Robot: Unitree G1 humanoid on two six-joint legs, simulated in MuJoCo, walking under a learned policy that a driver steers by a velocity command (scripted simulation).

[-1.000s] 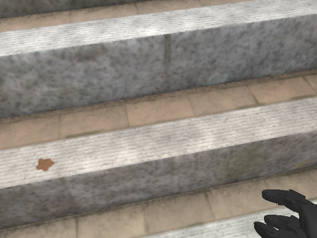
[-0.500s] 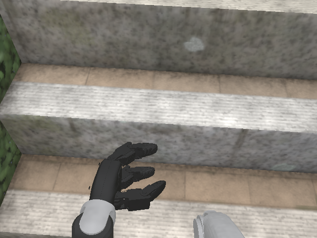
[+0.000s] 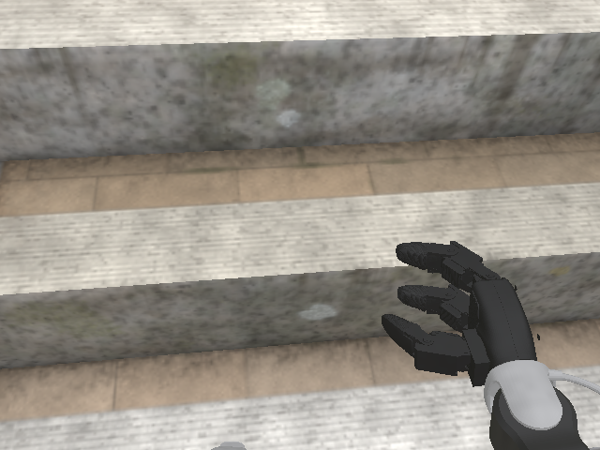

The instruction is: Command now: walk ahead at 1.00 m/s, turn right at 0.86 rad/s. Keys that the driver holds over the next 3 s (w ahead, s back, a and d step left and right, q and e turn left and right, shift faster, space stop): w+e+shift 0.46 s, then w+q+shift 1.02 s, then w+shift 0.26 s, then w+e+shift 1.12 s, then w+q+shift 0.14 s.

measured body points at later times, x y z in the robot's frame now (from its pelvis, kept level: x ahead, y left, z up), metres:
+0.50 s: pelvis +0.33 -0.04 +0.25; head +0.36 +0.00 +0.70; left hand +0.59 +0.11 +0.13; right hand +0.31 -0.30 +0.16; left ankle +0.14 +0.15 -0.24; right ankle +0.37 -0.08 -0.37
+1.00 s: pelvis +0.50 -0.03 +0.45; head +0.53 -0.06 +0.90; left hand +0.44 +0.16 +0.32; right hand +0.83 -0.09 +0.45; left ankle +0.56 +0.05 -0.13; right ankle +0.40 -0.11 -0.29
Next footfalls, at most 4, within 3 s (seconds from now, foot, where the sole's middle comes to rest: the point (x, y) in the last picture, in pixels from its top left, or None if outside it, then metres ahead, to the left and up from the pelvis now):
0.42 right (385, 406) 0.40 -0.10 -0.41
1.02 left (294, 203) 0.61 0.07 -0.18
1.32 right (475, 209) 0.63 -0.20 -0.18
1.70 left None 0.89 0.16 0.01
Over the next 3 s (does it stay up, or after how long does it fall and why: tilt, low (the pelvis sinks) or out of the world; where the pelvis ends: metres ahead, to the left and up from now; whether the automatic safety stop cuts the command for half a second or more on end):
stays up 1.87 0.16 0.76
